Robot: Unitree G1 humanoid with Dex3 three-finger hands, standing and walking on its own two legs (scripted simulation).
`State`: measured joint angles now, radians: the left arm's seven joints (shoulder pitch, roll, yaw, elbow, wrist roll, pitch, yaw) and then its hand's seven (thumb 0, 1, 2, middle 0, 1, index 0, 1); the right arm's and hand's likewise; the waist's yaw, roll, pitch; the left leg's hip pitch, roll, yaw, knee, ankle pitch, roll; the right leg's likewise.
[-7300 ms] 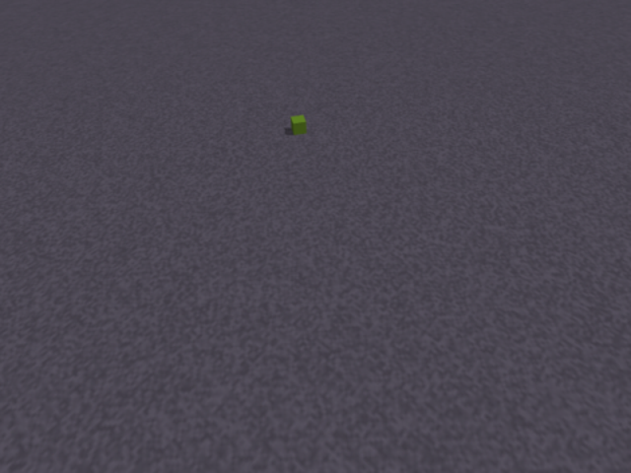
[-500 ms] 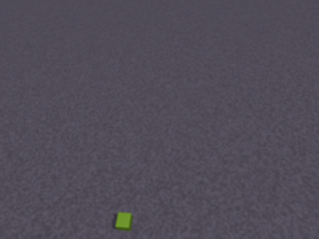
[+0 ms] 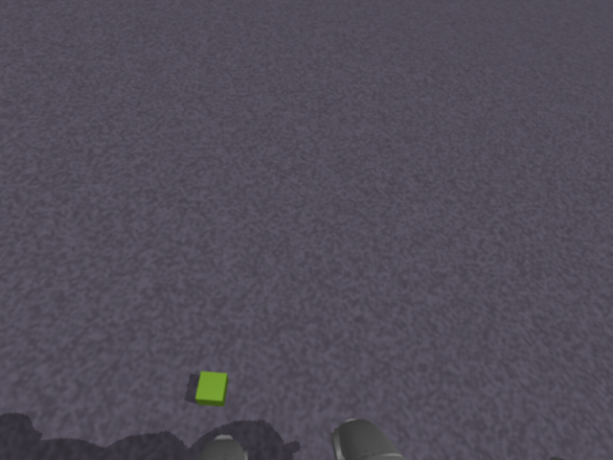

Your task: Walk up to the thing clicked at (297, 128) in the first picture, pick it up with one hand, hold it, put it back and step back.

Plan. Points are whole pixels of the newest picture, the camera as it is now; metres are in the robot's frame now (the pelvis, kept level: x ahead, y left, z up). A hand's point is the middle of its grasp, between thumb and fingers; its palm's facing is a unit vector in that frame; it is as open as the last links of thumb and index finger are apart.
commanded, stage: walk up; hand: left
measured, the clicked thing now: (212, 389) +0.36 +0.22 -0.71
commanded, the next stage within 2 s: none
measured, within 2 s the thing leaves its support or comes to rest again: neither
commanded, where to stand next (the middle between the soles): +0.05 -0.01 m, yaw +7 degrees
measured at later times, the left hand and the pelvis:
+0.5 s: hand out of the picture +0.03 +0.28 -0.14, palm faces +0.02 -0.89 -0.45, open 7.4 cm; pelvis +0.02 -0.02 +0.00, yaw +3 degrees
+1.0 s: hand out of the picture +0.03 +0.21 -0.16, palm faces +0.05 -0.93 -0.36, open 7.4 cm; pelvis -0.01 -0.06 -0.01, yaw +5 degrees
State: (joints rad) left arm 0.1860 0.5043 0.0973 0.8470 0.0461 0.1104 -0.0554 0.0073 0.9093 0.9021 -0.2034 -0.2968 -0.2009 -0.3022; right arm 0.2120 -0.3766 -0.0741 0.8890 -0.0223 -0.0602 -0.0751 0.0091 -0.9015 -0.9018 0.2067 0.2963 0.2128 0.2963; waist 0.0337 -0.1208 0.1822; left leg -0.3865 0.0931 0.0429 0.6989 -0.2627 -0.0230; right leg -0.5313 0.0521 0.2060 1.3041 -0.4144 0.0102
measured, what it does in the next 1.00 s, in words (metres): steps on the spot: right foot, then left foot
